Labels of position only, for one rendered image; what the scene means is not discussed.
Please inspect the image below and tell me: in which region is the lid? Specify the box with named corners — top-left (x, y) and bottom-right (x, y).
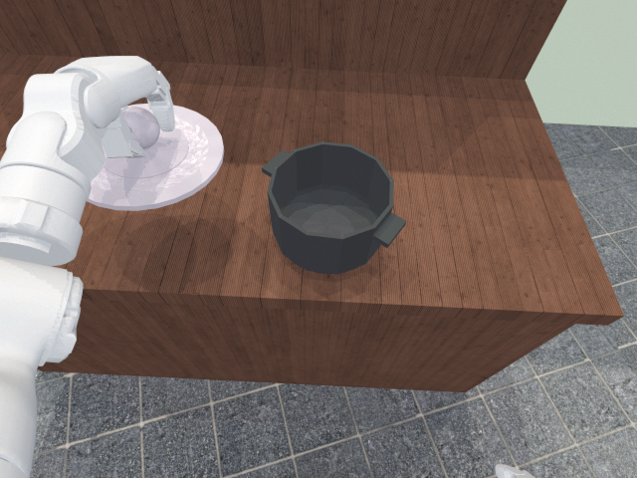
top-left (88, 104), bottom-right (224, 211)

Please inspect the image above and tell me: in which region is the robot left hand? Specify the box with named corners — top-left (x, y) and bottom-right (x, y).
top-left (69, 56), bottom-right (175, 158)

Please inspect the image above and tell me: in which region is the left robot forearm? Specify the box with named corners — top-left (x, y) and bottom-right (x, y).
top-left (0, 64), bottom-right (121, 266)

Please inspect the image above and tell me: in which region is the knob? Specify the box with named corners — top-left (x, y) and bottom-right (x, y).
top-left (122, 107), bottom-right (160, 149)

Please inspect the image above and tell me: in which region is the pot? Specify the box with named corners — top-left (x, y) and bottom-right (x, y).
top-left (262, 141), bottom-right (406, 274)

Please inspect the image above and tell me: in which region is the table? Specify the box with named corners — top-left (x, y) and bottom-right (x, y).
top-left (0, 0), bottom-right (624, 392)

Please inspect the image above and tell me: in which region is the left robot upper arm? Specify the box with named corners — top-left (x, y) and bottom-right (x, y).
top-left (0, 256), bottom-right (84, 478)

